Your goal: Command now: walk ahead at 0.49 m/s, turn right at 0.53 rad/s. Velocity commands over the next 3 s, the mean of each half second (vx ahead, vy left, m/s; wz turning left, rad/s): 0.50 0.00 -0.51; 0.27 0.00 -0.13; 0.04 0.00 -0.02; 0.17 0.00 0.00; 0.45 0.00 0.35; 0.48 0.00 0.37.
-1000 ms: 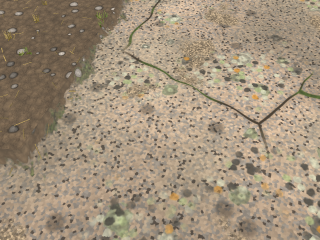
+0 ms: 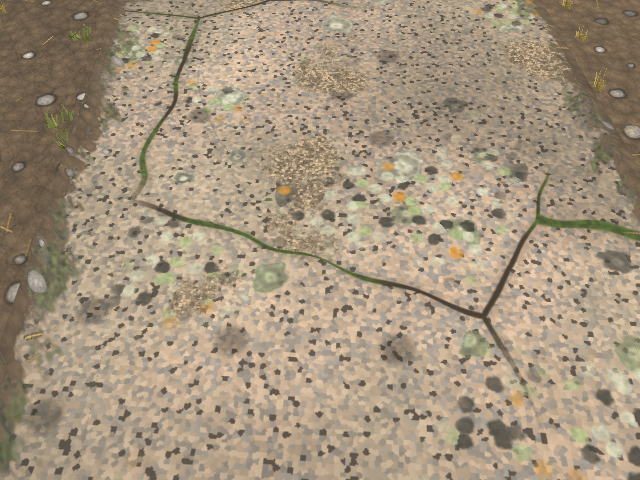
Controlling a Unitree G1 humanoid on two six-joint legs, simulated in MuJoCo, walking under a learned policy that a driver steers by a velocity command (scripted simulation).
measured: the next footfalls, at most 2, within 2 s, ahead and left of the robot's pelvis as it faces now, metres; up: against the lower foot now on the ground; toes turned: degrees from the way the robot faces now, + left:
right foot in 0.12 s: +0.24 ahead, -0.09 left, +0.00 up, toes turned -7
left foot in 0.60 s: +0.53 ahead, +0.05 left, +0.00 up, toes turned -18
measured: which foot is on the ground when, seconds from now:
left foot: down 0.00-0.12, up 0.14-0.58, down 0.60-1.00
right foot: up 0.00-0.10, down 0.12-0.62, up 0.64-1.00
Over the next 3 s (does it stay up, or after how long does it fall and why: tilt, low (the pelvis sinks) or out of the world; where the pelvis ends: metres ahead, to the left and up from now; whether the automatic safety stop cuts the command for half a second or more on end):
stays up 1.06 -0.17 0.00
